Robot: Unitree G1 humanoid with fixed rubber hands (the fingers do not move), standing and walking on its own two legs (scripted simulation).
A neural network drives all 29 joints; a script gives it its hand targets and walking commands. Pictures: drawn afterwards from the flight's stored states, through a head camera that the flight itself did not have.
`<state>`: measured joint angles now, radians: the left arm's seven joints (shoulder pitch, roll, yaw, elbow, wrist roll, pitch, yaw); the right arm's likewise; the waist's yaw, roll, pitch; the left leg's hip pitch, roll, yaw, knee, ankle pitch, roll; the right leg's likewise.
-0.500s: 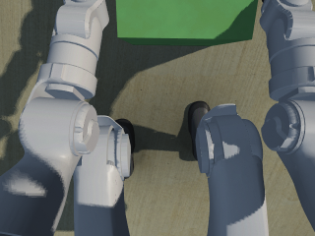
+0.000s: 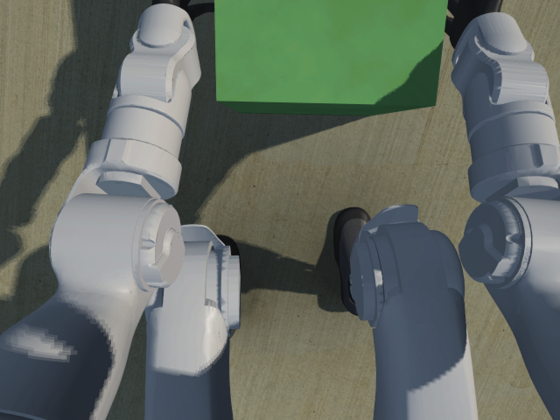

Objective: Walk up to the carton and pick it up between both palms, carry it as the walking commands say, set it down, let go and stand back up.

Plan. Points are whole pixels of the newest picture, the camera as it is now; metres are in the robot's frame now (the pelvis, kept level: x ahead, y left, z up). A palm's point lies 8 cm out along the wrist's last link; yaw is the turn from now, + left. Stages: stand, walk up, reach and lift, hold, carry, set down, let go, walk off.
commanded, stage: set down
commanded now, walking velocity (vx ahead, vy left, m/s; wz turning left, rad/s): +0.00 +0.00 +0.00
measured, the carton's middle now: (317, 4) +0.57 -0.08 -0.25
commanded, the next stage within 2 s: none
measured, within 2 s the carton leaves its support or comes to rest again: neither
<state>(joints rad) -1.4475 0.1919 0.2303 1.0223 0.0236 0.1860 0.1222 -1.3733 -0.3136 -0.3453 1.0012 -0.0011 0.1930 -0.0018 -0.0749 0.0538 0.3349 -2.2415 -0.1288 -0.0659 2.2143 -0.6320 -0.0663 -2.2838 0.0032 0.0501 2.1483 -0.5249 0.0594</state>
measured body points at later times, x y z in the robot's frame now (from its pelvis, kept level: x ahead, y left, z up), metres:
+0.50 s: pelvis +0.00 +0.00 +0.00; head +0.37 -0.02 +0.25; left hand +0.56 +0.08 -0.18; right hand +0.52 -0.24 -0.18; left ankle +0.10 +0.12 -0.34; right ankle +0.12 -0.14 -0.34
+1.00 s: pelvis +0.00 +0.00 +0.01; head +0.37 -0.02 +0.24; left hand +0.57 +0.09 -0.19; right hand +0.51 -0.24 -0.19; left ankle +0.10 +0.12 -0.34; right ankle +0.12 -0.14 -0.34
